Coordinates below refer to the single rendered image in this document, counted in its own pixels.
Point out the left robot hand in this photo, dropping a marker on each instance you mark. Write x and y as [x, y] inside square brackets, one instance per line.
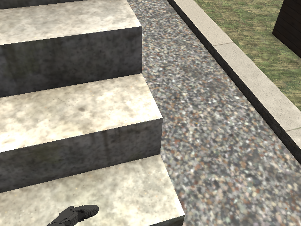
[73, 215]

